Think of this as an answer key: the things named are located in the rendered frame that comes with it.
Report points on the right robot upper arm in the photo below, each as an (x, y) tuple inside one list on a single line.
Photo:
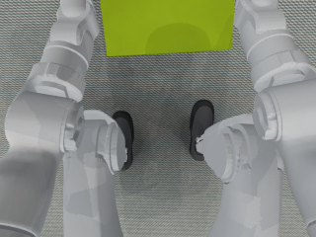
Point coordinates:
[(286, 115)]

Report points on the carton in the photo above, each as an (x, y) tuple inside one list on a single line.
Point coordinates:
[(149, 27)]

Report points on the left robot upper arm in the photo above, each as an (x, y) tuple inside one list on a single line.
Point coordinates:
[(41, 128)]

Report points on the robot right foot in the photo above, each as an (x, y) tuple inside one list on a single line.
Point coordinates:
[(202, 117)]

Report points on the right robot forearm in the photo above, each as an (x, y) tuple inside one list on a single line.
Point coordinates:
[(269, 45)]

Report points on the left robot forearm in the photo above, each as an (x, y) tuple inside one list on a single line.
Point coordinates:
[(66, 57)]

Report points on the robot left thigh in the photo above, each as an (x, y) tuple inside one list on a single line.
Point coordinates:
[(89, 197)]

